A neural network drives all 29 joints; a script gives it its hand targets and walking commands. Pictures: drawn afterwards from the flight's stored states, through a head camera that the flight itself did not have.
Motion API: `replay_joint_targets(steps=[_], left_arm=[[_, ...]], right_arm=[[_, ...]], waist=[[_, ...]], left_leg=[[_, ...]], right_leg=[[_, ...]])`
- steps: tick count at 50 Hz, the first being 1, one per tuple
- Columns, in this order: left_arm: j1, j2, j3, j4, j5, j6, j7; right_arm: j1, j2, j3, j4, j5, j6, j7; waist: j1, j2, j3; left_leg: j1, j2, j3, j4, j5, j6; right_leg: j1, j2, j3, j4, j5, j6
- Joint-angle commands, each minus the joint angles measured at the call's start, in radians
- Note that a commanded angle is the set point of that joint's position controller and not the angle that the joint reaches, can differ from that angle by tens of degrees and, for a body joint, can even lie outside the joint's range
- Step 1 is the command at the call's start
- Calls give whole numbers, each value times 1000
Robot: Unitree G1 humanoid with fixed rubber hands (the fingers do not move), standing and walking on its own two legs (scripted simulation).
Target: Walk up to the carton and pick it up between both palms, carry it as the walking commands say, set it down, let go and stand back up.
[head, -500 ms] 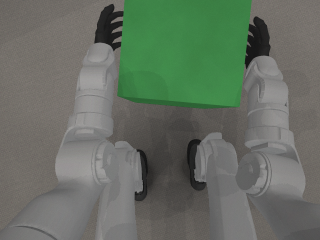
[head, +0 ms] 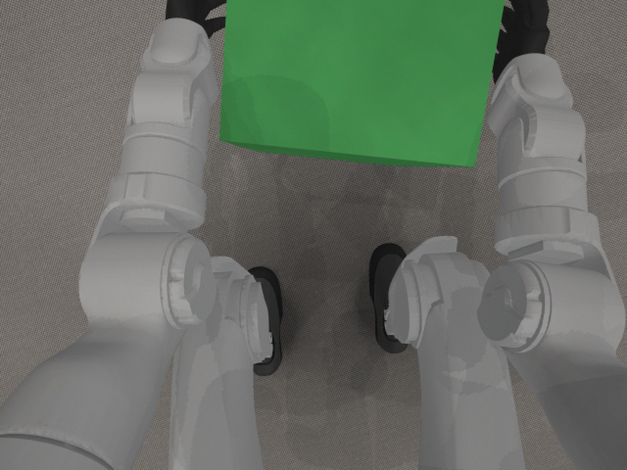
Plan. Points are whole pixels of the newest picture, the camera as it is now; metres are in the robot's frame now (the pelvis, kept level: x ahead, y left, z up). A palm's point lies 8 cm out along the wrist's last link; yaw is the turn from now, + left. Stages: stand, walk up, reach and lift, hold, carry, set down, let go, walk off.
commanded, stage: set down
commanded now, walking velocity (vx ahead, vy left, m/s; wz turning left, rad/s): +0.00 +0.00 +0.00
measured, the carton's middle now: (346, 51) +0.55 -0.06 -0.23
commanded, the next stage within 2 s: none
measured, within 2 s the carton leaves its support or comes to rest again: rests again in 0.64 s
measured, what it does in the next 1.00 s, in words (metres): stands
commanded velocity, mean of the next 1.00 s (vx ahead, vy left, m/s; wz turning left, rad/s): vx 0.00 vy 0.00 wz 0.00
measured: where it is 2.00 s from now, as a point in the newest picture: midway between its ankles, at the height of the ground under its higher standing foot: (327, 327)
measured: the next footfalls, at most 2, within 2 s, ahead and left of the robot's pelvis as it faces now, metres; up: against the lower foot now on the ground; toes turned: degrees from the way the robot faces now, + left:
none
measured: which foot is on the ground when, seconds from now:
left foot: down 0.00-1.00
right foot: down 0.00-1.00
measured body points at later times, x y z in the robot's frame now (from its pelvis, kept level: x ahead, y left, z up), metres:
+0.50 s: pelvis +0.00 +0.00 -0.02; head +0.34 -0.01 +0.26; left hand +0.57 +0.10 -0.16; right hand +0.51 -0.22 -0.17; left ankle +0.10 +0.12 -0.38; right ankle +0.12 -0.13 -0.38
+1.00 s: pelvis +0.00 +0.00 -0.04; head +0.35 -0.01 +0.25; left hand +0.57 +0.10 -0.18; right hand +0.52 -0.23 -0.18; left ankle +0.10 +0.12 -0.38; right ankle +0.12 -0.13 -0.38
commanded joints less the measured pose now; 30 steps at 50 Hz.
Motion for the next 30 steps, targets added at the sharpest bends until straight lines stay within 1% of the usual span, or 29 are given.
replay_joint_targets(steps=[1,5,8,14,18,20,23,30], left_arm=[[-539,-911,-391,-49,-133,-29,-242],[-570,-919,-439,-87,-172,-38,-232],[-587,-919,-462,-110,-190,-46,-223],[-542,-918,-410,-45,-151,-46,-227],[-542,-918,-382,-17,-140,-48,-234],[-551,-916,-380,-12,-143,-50,-235],[-572,-910,-385,-16,-150,-55,-234],[-567,-888,-372,-1,-140,-61,-233]], right_arm=[[-700,795,489,-92,151,-48,280],[-739,791,526,-133,185,-60,275],[-739,806,537,-137,209,-66,271],[-703,816,505,-65,186,-61,281],[-715,806,488,-57,171,-66,282],[-728,795,485,-61,169,-70,281],[-736,796,481,-63,176,-77,278],[-720,805,471,-26,184,-78,283]], waist=[[-59,23,-1205],[-67,26,-1301],[-63,35,-1330],[-55,37,-1183],[-62,33,-1133],[-69,33,-1130],[-70,37,-1137],[-51,41,-1106]], left_leg=[[562,-119,73,-144,268,3],[618,-117,75,-113,326,1],[637,-117,77,-100,351,0],[566,-118,73,-100,288,5],[528,-119,71,-96,260,8],[523,-119,70,-92,253,8],[522,-120,71,-87,251,7],[514,-116,74,-78,236,10]], right_leg=[[703,123,-108,-93,320,21],[744,122,-115,-66,376,21],[749,124,-116,-54,404,21],[657,120,-111,-52,327,20],[632,118,-109,-47,296,18],[633,117,-110,-43,290,17],[640,117,-111,-37,293,15],[621,117,-109,-23,276,16]])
